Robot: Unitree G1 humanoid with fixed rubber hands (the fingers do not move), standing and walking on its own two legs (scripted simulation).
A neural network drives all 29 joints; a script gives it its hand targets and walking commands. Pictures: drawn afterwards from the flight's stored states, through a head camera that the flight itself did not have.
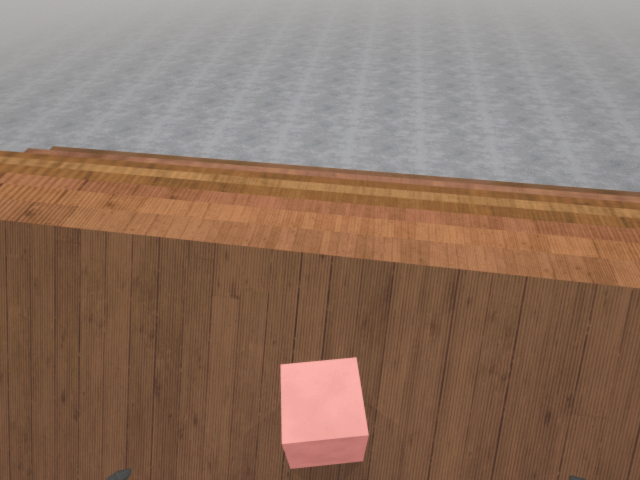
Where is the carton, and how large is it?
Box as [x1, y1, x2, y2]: [280, 357, 368, 468]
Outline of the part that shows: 356,357 280,364 282,445 290,468 362,460 368,433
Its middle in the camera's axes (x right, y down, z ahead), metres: +0.00 +0.49 +1.08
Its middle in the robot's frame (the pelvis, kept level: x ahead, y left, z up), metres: +0.43 +0.05 -0.66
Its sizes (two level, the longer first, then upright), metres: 0.210 0.200 0.250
